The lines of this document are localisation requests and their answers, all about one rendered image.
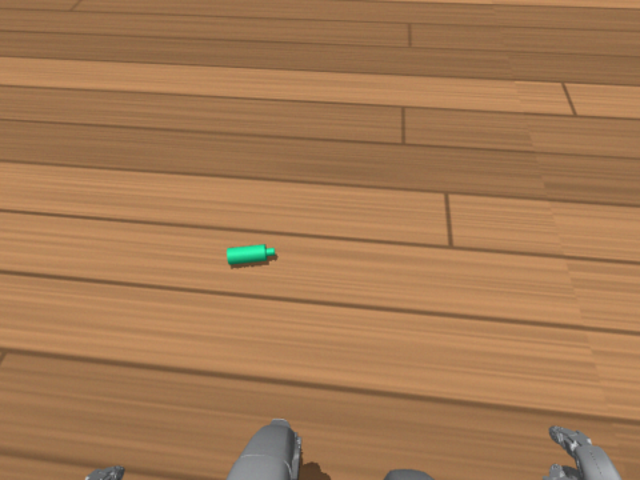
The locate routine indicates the bottle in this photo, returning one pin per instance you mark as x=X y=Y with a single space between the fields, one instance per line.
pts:
x=247 y=254

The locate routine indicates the right robot hand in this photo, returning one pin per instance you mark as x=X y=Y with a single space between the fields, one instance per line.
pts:
x=591 y=461

